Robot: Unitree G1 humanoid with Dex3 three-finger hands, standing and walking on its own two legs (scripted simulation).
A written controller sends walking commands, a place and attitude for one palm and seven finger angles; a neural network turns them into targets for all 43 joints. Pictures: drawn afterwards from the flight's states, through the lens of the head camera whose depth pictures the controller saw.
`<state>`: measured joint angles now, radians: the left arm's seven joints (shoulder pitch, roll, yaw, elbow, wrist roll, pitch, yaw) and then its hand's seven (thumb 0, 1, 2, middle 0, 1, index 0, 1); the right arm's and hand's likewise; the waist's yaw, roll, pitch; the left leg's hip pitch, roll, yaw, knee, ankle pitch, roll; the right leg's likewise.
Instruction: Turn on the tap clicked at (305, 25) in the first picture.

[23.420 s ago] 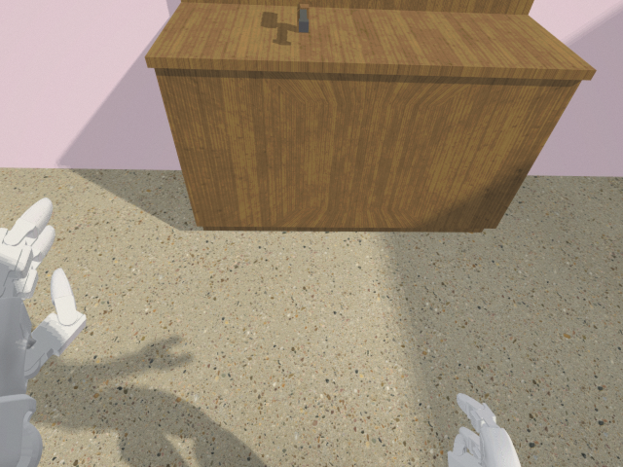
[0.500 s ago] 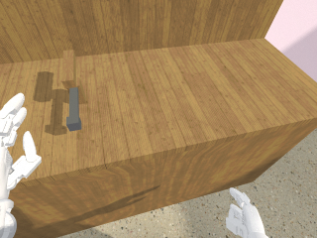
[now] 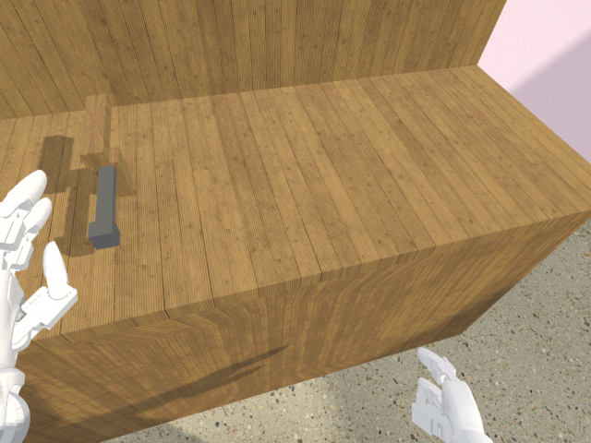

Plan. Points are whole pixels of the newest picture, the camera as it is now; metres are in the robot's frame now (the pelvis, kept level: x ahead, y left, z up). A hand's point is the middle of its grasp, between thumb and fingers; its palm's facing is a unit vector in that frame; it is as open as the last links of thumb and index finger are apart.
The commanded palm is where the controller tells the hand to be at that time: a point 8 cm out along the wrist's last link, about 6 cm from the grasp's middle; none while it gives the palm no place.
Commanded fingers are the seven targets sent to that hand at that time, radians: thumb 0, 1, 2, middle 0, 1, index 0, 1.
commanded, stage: shuffle to correct the standing spot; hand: left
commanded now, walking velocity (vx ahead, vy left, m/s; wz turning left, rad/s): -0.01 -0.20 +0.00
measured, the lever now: (104, 234) +0.34 +0.28 +0.09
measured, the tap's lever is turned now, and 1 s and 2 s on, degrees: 0 0 0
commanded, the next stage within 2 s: none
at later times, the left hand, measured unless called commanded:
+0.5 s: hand (118, 291) +0.23 +0.19 +0.16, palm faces +0.31 -0.87 -0.39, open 7.4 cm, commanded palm +0.17 +0.24 +0.17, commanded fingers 0.00 0.90 0.90 -0.20 -0.30 -0.20 -0.30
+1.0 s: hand (114, 292) +0.22 +0.20 +0.16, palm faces +0.31 -0.87 -0.39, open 7.4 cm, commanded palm +0.16 +0.24 +0.17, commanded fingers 0.00 0.90 0.90 -0.20 -0.30 -0.20 -0.30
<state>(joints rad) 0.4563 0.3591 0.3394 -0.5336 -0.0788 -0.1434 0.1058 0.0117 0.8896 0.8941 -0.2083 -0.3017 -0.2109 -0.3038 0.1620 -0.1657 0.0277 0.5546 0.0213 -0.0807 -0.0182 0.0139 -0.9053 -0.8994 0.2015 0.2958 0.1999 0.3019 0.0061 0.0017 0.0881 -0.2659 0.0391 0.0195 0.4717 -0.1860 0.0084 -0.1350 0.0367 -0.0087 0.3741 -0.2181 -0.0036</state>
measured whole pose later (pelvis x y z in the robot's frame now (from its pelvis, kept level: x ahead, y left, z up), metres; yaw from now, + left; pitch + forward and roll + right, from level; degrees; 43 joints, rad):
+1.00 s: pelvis +0.01 -0.04 -0.01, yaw +1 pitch -1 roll -2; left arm 0.49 0.39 0.37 -0.60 -0.12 -0.11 0.10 0.01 0.89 0.89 -0.21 -0.30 -0.21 -0.30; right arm 0.16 -0.19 0.01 0.54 0.03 -0.04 -0.02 0.01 -0.91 -0.90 0.20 0.30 0.20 0.30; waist -0.01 0.02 0.10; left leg -0.31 0.09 -0.02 0.56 -0.23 -0.05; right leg -0.18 0.09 -0.04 0.46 -0.28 -0.06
